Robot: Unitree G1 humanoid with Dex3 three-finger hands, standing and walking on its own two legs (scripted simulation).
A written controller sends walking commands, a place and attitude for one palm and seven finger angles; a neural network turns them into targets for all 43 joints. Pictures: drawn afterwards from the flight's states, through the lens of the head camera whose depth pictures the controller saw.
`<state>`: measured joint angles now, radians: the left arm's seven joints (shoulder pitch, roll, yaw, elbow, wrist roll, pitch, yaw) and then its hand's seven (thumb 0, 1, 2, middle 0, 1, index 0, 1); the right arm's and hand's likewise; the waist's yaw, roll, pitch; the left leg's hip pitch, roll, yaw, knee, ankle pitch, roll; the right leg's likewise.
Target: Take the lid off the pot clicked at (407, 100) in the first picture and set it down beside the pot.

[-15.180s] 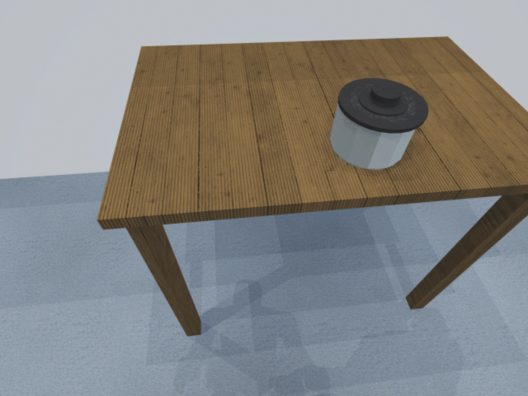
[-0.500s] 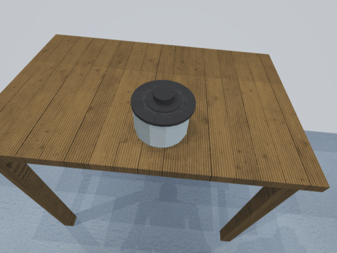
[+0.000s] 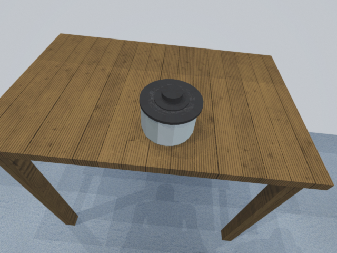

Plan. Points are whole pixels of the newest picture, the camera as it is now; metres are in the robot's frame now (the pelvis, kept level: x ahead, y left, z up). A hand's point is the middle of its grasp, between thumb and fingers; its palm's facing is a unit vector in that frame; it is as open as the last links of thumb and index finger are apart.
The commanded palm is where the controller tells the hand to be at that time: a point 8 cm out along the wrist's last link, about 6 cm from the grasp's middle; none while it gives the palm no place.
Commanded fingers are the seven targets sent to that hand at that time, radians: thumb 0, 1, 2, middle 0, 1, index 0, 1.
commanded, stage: look again from close up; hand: left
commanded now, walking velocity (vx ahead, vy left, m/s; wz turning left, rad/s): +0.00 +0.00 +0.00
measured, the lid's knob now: (172, 93) +0.46 +0.03 +0.14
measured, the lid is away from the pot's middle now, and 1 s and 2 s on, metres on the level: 0.00 0.00 0.00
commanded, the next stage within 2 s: shuffle to correct the standing spot in 0.78 s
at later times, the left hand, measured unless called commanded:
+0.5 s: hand out of the picture -0.04 +0.17 -0.19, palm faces +0.03 -0.99 -0.12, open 7.4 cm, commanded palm none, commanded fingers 0.00 0.90 0.90 -0.20 -0.30 -0.20 -0.30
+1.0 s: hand out of the picture -0.04 +0.16 -0.19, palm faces +0.03 -0.99 -0.11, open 7.4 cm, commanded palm none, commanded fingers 0.00 0.90 0.90 -0.20 -0.30 -0.20 -0.30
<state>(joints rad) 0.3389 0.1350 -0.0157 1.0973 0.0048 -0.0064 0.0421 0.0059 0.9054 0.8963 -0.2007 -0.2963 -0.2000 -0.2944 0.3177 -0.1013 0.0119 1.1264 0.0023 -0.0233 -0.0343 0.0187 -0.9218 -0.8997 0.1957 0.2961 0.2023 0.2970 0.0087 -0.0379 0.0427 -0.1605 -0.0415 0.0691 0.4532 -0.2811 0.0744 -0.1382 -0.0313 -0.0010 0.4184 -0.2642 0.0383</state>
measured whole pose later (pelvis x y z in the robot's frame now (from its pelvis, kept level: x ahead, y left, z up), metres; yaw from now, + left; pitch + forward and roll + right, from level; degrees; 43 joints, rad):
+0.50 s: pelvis +0.00 +0.02 +0.00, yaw +0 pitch -1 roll -1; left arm 0.35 0.13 -0.01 1.11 0.01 0.00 0.05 0.01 0.91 0.90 -0.20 -0.30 -0.20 -0.29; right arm 0.33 -0.09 0.01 1.12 0.00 -0.03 -0.04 0.02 -0.92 -0.90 0.20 0.30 0.20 0.30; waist 0.01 -0.04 0.04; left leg -0.17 -0.07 0.08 0.45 -0.27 0.10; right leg -0.15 -0.06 0.01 0.42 -0.26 0.06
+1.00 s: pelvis +0.00 +0.02 +0.00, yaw +0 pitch -1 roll -1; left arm 0.35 0.12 -0.02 1.12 0.01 0.00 0.05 0.01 0.91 0.90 -0.20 -0.30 -0.20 -0.29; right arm 0.33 -0.08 0.01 1.13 0.00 -0.03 -0.04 0.02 -0.92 -0.90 0.20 0.30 0.20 0.30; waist 0.01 -0.05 0.04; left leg -0.16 -0.07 0.09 0.44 -0.27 0.11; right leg -0.15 -0.06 0.01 0.42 -0.26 0.06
